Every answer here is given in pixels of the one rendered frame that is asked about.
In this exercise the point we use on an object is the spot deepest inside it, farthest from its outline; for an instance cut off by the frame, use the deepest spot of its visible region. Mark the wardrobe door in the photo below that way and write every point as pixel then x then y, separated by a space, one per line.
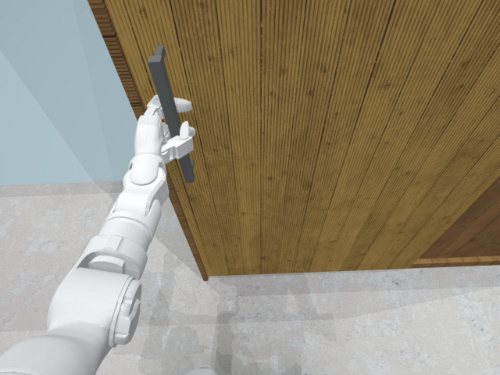
pixel 475 233
pixel 330 135

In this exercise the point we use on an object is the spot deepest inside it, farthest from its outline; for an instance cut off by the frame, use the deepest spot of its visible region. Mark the left robot upper arm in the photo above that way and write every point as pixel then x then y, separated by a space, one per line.
pixel 95 311

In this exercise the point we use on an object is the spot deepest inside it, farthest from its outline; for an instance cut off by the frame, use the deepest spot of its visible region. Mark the robot left forearm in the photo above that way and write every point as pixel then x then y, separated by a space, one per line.
pixel 128 230

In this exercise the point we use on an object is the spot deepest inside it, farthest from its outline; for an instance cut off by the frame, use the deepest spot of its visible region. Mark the left robot shin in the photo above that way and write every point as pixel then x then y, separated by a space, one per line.
pixel 206 367

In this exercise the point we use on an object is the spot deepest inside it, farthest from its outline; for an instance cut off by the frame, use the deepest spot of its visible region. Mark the robot left hand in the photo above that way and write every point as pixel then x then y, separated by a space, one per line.
pixel 153 137

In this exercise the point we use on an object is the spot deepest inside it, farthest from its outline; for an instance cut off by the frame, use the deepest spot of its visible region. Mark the handle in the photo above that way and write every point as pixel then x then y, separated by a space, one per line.
pixel 162 85

